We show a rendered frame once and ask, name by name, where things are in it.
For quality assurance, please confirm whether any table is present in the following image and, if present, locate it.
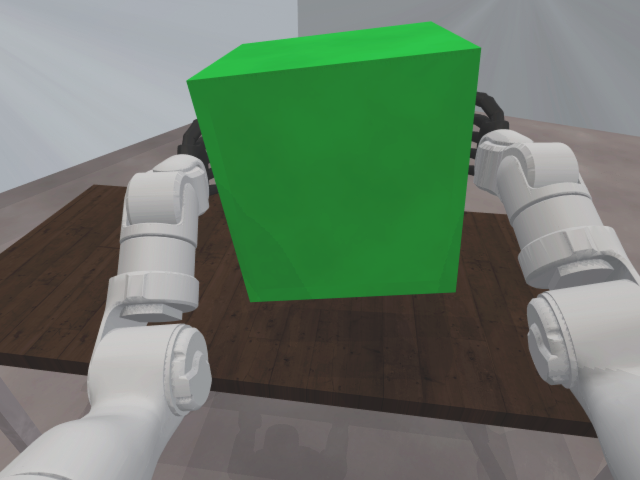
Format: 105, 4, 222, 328
0, 185, 614, 480

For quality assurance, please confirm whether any left robot hand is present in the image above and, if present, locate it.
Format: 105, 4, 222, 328
177, 119, 218, 196

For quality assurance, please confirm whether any robot left upper arm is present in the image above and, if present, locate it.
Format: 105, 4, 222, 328
0, 324, 212, 480

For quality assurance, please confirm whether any robot right upper arm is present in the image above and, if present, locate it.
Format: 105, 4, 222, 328
527, 279, 640, 480

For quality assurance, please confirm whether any carton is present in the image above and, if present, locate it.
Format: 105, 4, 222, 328
186, 21, 481, 302

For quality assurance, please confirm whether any left robot forearm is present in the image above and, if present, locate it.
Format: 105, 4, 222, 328
87, 154, 209, 405

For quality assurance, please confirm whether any right robot hand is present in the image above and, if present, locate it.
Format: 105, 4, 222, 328
468, 92, 509, 176

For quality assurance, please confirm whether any right robot forearm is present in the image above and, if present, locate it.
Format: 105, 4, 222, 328
473, 129, 640, 290

